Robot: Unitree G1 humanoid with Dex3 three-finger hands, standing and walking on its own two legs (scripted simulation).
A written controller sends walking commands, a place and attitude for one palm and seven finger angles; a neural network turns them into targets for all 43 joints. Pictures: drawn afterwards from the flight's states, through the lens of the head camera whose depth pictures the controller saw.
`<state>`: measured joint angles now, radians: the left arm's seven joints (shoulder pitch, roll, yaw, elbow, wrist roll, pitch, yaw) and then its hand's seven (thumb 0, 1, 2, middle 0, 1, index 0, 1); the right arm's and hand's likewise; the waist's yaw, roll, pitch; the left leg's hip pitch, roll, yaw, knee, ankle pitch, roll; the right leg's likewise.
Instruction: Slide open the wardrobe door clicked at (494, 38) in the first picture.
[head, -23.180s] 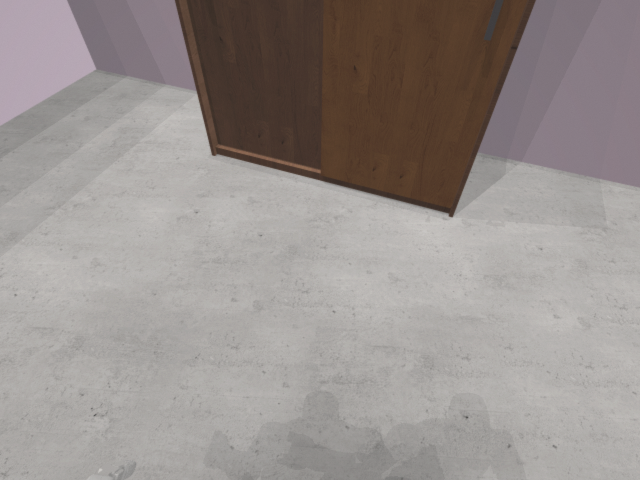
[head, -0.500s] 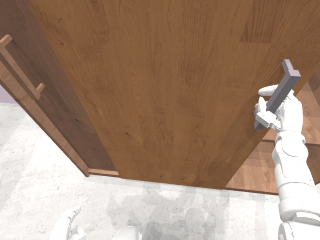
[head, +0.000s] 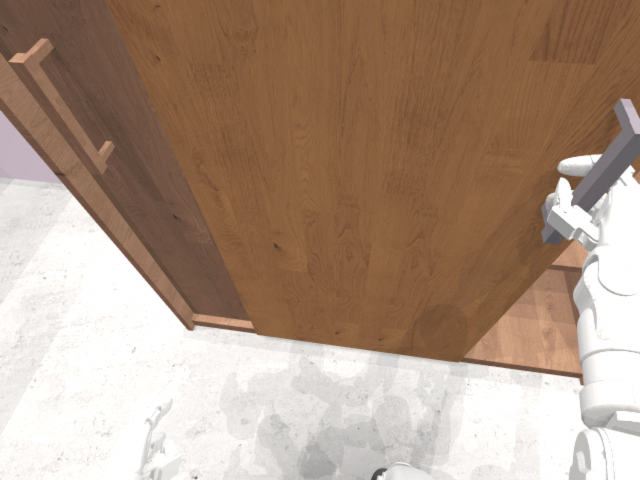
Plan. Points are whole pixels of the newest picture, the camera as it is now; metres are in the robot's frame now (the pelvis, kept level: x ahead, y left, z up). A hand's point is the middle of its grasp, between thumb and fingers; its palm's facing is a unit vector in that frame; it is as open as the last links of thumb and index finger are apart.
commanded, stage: stop walking and hold the door there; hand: right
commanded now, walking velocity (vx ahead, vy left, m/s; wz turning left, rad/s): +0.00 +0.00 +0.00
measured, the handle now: (584, 180) +0.46 -0.28 +0.11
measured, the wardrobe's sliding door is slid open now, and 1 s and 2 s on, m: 0.37 0.37 0.37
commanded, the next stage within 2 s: loosen the grip on the handle in 0.16 s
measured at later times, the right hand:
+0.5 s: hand (571, 214) +0.41 -0.26 +0.10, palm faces +0.36 +0.92 -0.17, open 7.9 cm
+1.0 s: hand (559, 215) +0.42 -0.25 +0.09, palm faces +0.33 +0.93 -0.14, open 13.6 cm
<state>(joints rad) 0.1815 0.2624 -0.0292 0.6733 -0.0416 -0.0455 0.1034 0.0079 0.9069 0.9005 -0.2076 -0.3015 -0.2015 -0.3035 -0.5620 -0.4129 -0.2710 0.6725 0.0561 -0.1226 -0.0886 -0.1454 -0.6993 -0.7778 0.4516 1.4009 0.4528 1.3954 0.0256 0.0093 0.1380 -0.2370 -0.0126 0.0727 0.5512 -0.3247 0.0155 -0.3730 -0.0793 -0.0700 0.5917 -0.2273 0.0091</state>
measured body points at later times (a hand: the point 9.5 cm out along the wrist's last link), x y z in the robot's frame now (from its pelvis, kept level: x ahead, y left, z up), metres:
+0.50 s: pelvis -0.02 +0.00 +0.00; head +0.01 +0.00 +0.44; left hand +0.08 +0.27 -0.11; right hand +0.39 -0.30 +0.11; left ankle -0.02 +0.11 -0.73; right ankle +0.05 -0.12 -0.73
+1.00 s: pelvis +0.00 -0.01 -0.01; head +0.03 -0.02 +0.44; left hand +0.09 +0.25 -0.12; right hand +0.40 -0.30 +0.10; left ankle -0.02 +0.11 -0.73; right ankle +0.05 -0.12 -0.73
